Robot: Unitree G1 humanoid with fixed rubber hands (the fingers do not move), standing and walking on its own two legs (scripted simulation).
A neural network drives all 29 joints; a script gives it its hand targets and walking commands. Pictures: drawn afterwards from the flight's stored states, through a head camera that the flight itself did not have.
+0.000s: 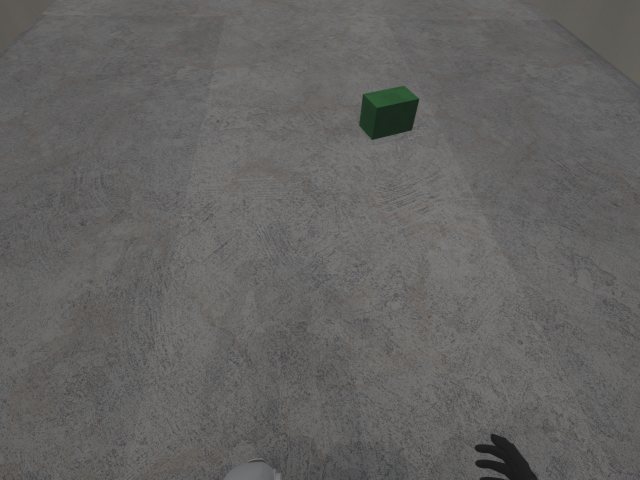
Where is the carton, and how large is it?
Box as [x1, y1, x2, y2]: [359, 86, 418, 139]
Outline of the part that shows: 404,86 363,94 359,125 372,139 411,129 418,98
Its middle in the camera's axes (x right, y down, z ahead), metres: +0.37 -0.68 +2.12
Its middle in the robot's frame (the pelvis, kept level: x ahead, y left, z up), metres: +2.00 -0.19 -0.65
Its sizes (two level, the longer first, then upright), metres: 0.257 0.150 0.191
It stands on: the floor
